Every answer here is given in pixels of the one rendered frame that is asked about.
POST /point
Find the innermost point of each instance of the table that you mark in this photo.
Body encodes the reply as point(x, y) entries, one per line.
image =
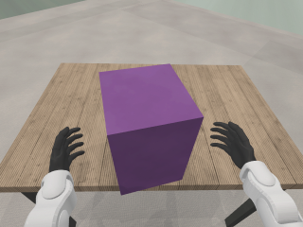
point(223, 93)

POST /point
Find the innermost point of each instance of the robot left forearm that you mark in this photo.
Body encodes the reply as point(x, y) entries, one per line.
point(55, 201)

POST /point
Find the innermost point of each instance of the robot right hand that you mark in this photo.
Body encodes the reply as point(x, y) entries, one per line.
point(237, 143)

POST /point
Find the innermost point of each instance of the robot right forearm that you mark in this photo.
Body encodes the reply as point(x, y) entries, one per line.
point(274, 206)

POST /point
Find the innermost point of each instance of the carton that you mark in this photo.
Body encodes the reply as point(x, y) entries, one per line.
point(152, 124)

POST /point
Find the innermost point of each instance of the robot left hand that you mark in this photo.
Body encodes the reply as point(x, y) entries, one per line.
point(60, 158)

